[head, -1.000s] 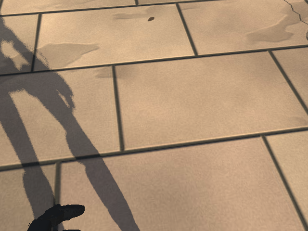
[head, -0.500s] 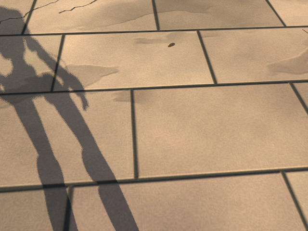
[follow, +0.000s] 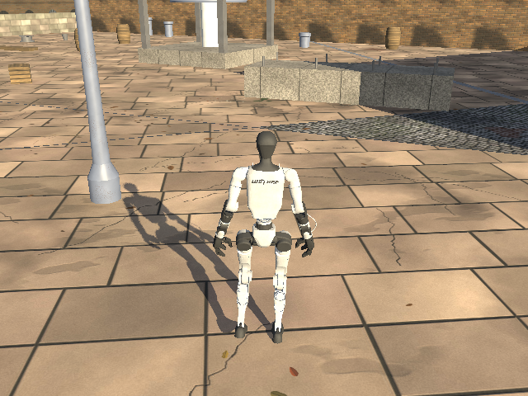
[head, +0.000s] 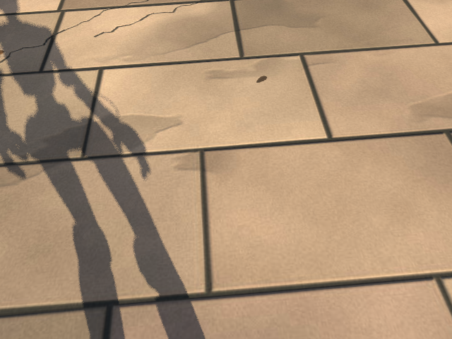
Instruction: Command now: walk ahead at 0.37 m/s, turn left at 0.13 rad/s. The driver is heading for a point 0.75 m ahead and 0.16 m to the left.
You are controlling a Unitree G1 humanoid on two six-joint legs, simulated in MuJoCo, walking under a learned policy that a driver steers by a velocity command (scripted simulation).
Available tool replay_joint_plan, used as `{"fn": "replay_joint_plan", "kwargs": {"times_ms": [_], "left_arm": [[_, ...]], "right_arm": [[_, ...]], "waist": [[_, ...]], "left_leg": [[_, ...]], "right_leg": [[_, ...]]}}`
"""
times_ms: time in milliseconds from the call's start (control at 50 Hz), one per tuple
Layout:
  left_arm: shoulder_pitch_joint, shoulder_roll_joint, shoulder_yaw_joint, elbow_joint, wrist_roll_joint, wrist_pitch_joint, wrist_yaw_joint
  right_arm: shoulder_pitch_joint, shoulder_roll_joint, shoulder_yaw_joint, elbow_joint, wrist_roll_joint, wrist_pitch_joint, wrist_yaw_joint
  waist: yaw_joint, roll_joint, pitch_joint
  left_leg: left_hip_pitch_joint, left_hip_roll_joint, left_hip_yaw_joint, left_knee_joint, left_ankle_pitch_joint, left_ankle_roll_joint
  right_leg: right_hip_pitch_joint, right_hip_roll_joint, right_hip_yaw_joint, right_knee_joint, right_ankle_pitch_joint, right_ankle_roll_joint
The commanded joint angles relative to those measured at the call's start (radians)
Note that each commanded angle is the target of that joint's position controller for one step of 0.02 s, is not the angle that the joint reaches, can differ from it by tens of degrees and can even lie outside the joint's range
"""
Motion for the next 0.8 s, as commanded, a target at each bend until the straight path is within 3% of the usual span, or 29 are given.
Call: {"fn": "replay_joint_plan", "kwargs": {"times_ms": [20,60,140,200,260,320,340,360,380,400,420,440,460,480,500,560,600,700,740,800], "left_arm": [[0.085,0.092,0.002,-0.011,0.008,-0.016,-0.001],[0.104,0.061,-0.011,-0.004,0.018,-0.006,0.006],[0.087,0.118,-0.008,-0.015,0.03,0.0,0.031],[0.108,0.147,-0.006,-0.019,0.024,-0.001,0.042],[0.151,0.152,-0.003,-0.008,0.01,0.007,0.041],[0.126,0.188,0.008,-0.03,0.01,0.027,0.047],[0.115,0.2,0.012,-0.043,0.014,0.037,0.052],[0.096,0.21,0.016,-0.059,0.017,0.049,0.056],[0.086,0.209,0.013,-0.08,0.019,0.05,0.059],[0.16,0.085,-0.022,-0.122,0.043,0.027,0.04],[0.149,0.078,-0.033,-0.149,0.017,-0.024,0.018],[0.002,0.173,-0.002,-0.193,-0.025,-0.055,0.008],[-0.041,0.176,-0.002,-0.22,-0.033,-0.067,0.011],[-0.033,0.165,0.002,-0.209,-0.016,-0.064,0.022],[0.001,0.166,0.011,-0.205,-0.002,-0.048,0.03],[0.014,0.136,0.014,-0.23,0.024,-0.004,0.035],[-0.062,0.124,0.011,-0.264,0.035,0.006,0.042],[-0.234,0.089,-0.006,-0.314,0.022,-0.011,0.03],[-0.283,0.101,-0.007,-0.332,0.012,-0.015,0.02],[-0.342,0.122,-0.007,-0.37,0.01,-0.027,0.0]], "right_arm": [[-0.124,-0.084,-0.022,-0.1,0.007,-0.036,0.011],[-0.119,-0.06,-0.025,-0.096,-0.001,-0.019,0.025],[-0.234,-0.012,-0.005,-0.154,-0.011,0.001,0.035],[-0.342,0.0,0.012,-0.205,-0.016,0.0,0.047],[-0.4,-0.012,0.014,-0.245,-0.013,0.003,0.066],[-0.369,-0.054,-0.005,-0.268,-0.016,0.005,0.086],[-0.297,-0.083,-0.02,-0.256,-0.015,0.009,0.09],[-0.16,-0.123,-0.045,-0.223,-0.013,0.013,0.09],[0.005,-0.182,-0.079,-0.182,-0.011,0.022,0.075],[0.083,-0.274,-0.098,-0.171,-0.015,0.03,0.054],[0.077,-0.251,-0.081,-0.192,-0.025,0.022,0.052],[0.043,-0.188,-0.065,-0.187,-0.035,0.012,0.05],[-0.033,-0.159,-0.056,-0.197,-0.032,0.0,0.05],[-0.111,-0.134,-0.047,-0.216,-0.031,-0.007,0.054],[-0.16,-0.117,-0.039,-0.233,-0.038,-0.011,0.054],[-0.16,-0.119,-0.036,-0.236,-0.037,-0.017,0.045],[-0.117,-0.139,-0.039,-0.223,-0.038,-0.02,0.03],[-0.008,-0.153,-0.037,-0.178,-0.028,-0.016,0.014],[0.024,-0.159,-0.037,-0.158,-0.026,-0.015,0.015],[0.072,-0.158,-0.037,-0.135,-0.027,-0.003,0.011]], "waist": [[0.035,-0.077,0.065],[0.023,-0.115,0.046],[0.028,-0.081,0.093],[0.056,-0.092,0.118],[0.057,-0.081,0.139],[-0.004,-0.117,0.072],[-0.049,-0.139,0.018],[-0.123,-0.141,-0.059],[-0.204,-0.1,-0.134],[-0.143,0.16,-0.25],[-0.125,0.164,-0.395],[-0.153,0.098,-0.242],[-0.107,0.028,-0.122],[-0.052,-0.057,-0.061],[-0.009,-0.048,-0.038],[0.026,-0.004,-0.023],[0.003,0.01,0.002],[-0.084,0.04,0.013],[-0.105,0.042,0.029],[-0.119,0.04,0.042]], "left_leg": [[-0.523,0.075,-0.079,0.137,0.139,0.047],[-0.45,0.089,-0.05,0.063,0.226,0.04],[-0.418,0.082,0.001,-0.153,0.368,-0.003],[-0.336,0.075,0.077,-0.326,0.479,-0.001],[-0.336,0.066,0.101,-0.409,0.471,0.034],[-0.23,0.003,0.162,-0.423,0.369,0.092],[-0.139,-0.031,0.184,-0.41,0.325,0.112],[0.038,-0.066,0.192,-0.434,0.323,0.14],[0.313,-0.055,0.111,-0.474,0.321,0.179],[0.68,0.209,-0.364,-0.511,0.194,0.327],[0.777,0.363,-0.831,-0.74,-0.003,0.44],[0.671,0.318,-0.708,-0.798,-0.006,0.359],[0.498,0.278,-0.549,-0.813,0.08,0.316],[0.335,0.229,-0.435,-0.827,0.191,0.285],[0.217,0.186,-0.349,-0.842,0.27,0.264],[0.051,0.139,-0.24,-0.872,0.385,0.266],[0.016,0.121,-0.187,-0.887,0.418,0.262],[0.055,0.095,-0.129,-0.871,0.356,0.194],[0.117,0.126,-0.157,-0.853,0.328,0.194],[0.273,0.189,-0.211,-0.779,0.392,0.196]], "right_leg": [[0.344,-0.325,0.38,-0.305,0.266,-0.145],[0.299,-0.265,0.222,-0.324,0.384,-0.094],[0.184,-0.244,0.08,-0.397,0.443,-0.095],[0.133,-0.243,-0.001,-0.438,0.438,-0.086],[0.217,-0.276,-0.049,-0.408,0.519,-0.078],[0.31,-0.3,-0.104,-0.241,0.969,-0.05],[0.318,-0.302,-0.119,-0.12,1.12,-0.041],[0.271,-0.291,-0.13,0.062,1.177,-0.028],[0.089,-0.251,-0.133,0.315,1.029,0.002],[-0.324,-0.088,-0.123,0.737,0.212,0.06],[-0.513,0.028,0.107,0.938,-0.229,0.051],[-0.62,-0.036,0.171,0.95,-0.148,0.021],[-0.613,-0.085,0.155,0.869,-0.043,0.006],[-0.545,-0.125,0.148,0.778,0.014,0.014],[-0.463,-0.156,0.153,0.708,0.05,0.027],[-0.38,-0.171,0.126,0.587,0.102,0.08],[-0.412,-0.167,0.106,0.456,0.216,0.11],[-0.352,-0.114,0.082,0.098,0.518,0.108],[-0.37,-0.107,0.089,0.046,0.514,0.098],[-0.444,-0.098,0.095,-0.015,0.403,0.063]]}}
